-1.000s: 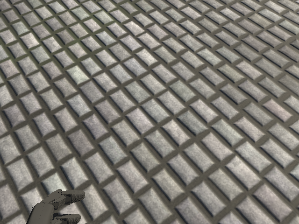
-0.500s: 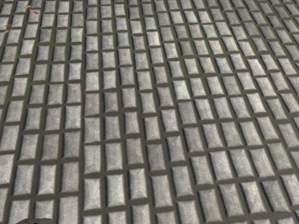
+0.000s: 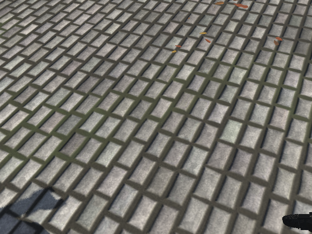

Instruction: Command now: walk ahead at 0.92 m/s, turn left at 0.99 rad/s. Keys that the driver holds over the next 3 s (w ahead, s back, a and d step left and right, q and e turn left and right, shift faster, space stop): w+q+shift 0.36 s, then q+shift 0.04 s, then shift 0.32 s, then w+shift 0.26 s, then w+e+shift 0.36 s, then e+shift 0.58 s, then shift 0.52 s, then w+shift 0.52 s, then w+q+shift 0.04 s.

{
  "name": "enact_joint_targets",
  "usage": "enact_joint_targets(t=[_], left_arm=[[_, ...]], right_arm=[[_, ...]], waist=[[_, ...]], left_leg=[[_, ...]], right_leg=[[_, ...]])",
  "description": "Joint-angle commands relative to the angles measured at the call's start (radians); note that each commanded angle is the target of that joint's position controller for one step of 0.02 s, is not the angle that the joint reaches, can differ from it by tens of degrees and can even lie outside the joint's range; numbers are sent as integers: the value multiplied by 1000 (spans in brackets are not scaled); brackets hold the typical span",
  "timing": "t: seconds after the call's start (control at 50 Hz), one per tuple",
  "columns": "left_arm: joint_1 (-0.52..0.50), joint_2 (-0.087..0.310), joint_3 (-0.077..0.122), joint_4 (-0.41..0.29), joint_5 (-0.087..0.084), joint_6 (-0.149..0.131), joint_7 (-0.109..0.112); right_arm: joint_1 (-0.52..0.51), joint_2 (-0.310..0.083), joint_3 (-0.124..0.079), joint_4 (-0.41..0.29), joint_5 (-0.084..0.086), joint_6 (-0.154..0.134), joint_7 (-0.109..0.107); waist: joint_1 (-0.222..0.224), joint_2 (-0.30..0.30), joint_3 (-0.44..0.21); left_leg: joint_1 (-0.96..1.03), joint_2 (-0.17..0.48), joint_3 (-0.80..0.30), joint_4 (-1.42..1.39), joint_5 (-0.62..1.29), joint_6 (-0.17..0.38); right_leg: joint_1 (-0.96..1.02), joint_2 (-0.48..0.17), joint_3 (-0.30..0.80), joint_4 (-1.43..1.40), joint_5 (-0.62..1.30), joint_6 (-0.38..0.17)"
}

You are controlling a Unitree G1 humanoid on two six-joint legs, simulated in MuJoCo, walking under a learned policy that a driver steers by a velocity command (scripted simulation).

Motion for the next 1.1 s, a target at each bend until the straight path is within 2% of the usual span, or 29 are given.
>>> enact_joint_targets(t=[0.02, 0.08, 0.12, 0.14, 0.16, 0.18, 0.2, 0.24, 0.3, 0.38, 0.48, 0.5, 0.52, 0.54, 0.56, 0.58, 0.6, 0.64, 0.68, 0.76, 0.8, 0.88, 0.9, 0.94, 0.96, 0.98, 1.0, 1.04, 1.1], left_arm=[[16, 112, 17, -23, 4, -14, 9], [12, 153, 17, -7, -4, 0, 21], [-13, 228, 34, -21, -10, 24, 24], [-57, 232, 35, -46, -13, 24, 16], [-65, 113, 13, -105, -21, 15, -10], [-149, 132, 7, -219, -20, -15, -14], [-294, 150, 9, -252, -19, -33, -15], [-260, 98, -14, -249, -10, -36, -5], [-182, 92, -16, -223, 30, 27, -6], [-426, 39, -44, -323, 8, 38, -24], [-398, 56, -40, -287, -1, 10, -15], [-433, 117, 1, -319, -45, -30, 2], [-312, 139, 16, -295, -57, -42, 10], [-129, 163, 23, -250, -43, -45, 17], [-52, 204, 17, -227, 0, -46, 7], [-34, 192, 25, -225, -3, -41, -11], [-153, 144, 25, -271, -13, -26, -5], [-283, 59, -7, -263, -30, -9, -3], [-305, 65, -8, -232, -28, -12, -6], [-347, 127, 17, -180, -47, -5, -13], [-350, 157, 29, -174, -75, 5, -13], [-303, 181, 39, -150, -85, 9, -13], [-233, 125, 25, -120, -18, 29, -37], [-239, 134, 30, -114, -22, 47, -47], [-251, 111, 24, -115, -18, 50, -47], [-292, 38, 2, -142, -12, 48, -48], [-338, -27, -19, -210, -28, 38, -52], [-366, 73, 11, -208, -27, 37, -41], [-276, 95, 23, -152, -15, 51, -64]], right_arm=[[-262, -9, 19, -120, 3, -28, 16], [-188, 5, 27, -86, 5, -34, -8], [117, -63, -9, -2, 12, -46, -32], [344, -122, -44, 76, 8, -54, -54], [292, -242, -89, 88, 31, -35, -78], [308, -323, -105, 46, 11, -21, -78], [354, -287, -100, 75, 12, -20, -92], [307, -202, -75, 128, 14, -54, -111], [216, -125, -38, 120, 24, -90, -116], [207, -126, -40, 131, 26, -119, -104], [323, -148, -54, 198, 52, -115, -109], [349, -98, -47, 190, 111, -114, -134], [295, -131, -45, 191, 91, -108, -138], [235, -78, -30, 159, 55, -103, -137], [384, 71, 9, 146, 29, -105, -132], [485, -25, 5, 149, 76, -108, -123], [385, -96, -10, 151, 91, -89, -125], [211, -91, -12, 105, 72, -66, -133], [214, -39, -5, 91, 67, -52, -127], [210, 40, 27, 96, 52, -48, -122], [138, 12, 25, 80, 59, -54, -105], [20, -35, 11, 56, 61, -82, -91], [22, -21, 24, 53, -28, -64, -75], [72, -4, 24, 68, -21, -69, -64], [159, -16, 20, 97, -14, -78, -66], [336, -80, 0, 146, -21, -93, -78], [407, -206, -31, 142, -18, -98, -93], [332, -119, -16, 135, -5, -111, -115], [233, -46, 4, 129, 6, -136, -121]], waist=[[20, -153, 227], [-65, -182, 137], [-232, -228, -53], [-341, -198, -151], [-245, 98, -187], [-245, 63, -333], [-281, -86, -258], [-159, -138, -18], [-49, -97, 65], [-80, -43, 183], [-139, -21, 26], [-117, -69, -19], [-11, -37, -94], [66, 3, -202], [-19, -328, -355], [-30, -395, -535], [-9, -267, -426], [-47, -89, -137], [-102, -101, -45], [-135, -145, -109], [-111, -165, -89], [-78, -146, 2], [-68, -112, -13], [-109, -136, 27], [-154, -101, 32], [-236, 85, 3], [-268, 302, 4], [-215, 63, 94], [-128, 58, 60]], left_leg=[[-98, 3, 109, -163, -37, 47], [197, -124, 236, -304, -148, 132], [564, -204, 208, -329, -241, 191], [903, -203, 103, -439, -214, 227], [1247, 9, -328, -580, -435, 288], [1333, 205, -821, -749, -476, 413], [1266, 187, -772, -795, -365, 383], [914, 125, -594, -826, -137, 329], [606, 25, -450, -857, -61, 334], [356, -71, -369, -931, 60, 280], [604, -74, -331, -710, 657, 129], [653, -51, -398, -588, 573, 102], [689, -57, -362, -447, 613, 68], [591, -86, -322, -199, 472, 18], [322, -271, -264, 267, -560, -59], [197, -247, -317, 463, -536, -79], [173, -161, -277, 449, -444, -94], [151, -92, -170, 355, -368, -105], [237, -49, -156, 218, -364, -90], [423, -10, -76, -169, -237, -82], [468, 6, -62, -293, -118, -51], [446, 6, -35, -458, -106, -4], [510, -32, 47, -480, -115, 4], [633, -59, 70, -566, -159, 26], [738, -58, 51, -615, -215, 43], [899, 96, -191, -763, -431, 87], [1022, 317, -647, -978, -801, 167], [923, 308, -568, -935, -678, 161], [823, 215, -289, -1001, -417, 90]], right_leg=[[-16, -203, 35, -156, 321, -105], [9, -200, -77, 56, 1253, -86], [-57, -256, -56, 462, 1535, -105], [-274, -243, -43, 777, 1336, -92], [-760, -31, -28, 1171, 241, -31], [-955, 69, 168, 1412, -14, -9], [-1016, 10, 293, 1384, 80, -25], [-921, -74, 295, 1167, 60, -31], [-775, -99, 292, 1014, -64, 7], [-653, -69, 222, 633, 222, 30], [-390, 79, 185, 317, 530, -49], [-314, 97, 241, 237, 533, -42], [-203, 84, 209, 189, 643, -50], [28, -24, 273, 285, 781, -94], [336, -342, 615, 388, 1320, -272], [436, -445, 951, 298, 1055, -376], [310, -385, 831, 233, 826, -350], [-28, -276, 598, 173, 848, -301], [-235, -219, 483, 102, 874, -292], [-366, -189, 339, 9, 687, -305], [-413, -177, 346, -70, 223, -297], [-395, -221, 404, -110, -53, -274], [-422, -188, 353, -93, -114, -228], [-509, -142, 312, -29, -209, -194], [-579, -109, 274, 68, -223, -179], [-719, -21, 174, 384, -144, -147], [-1025, 115, 152, 704, -167, -124], [-1112, 52, 369, 854, 30, -141], [-954, 4, 325, 836, 172, -83]])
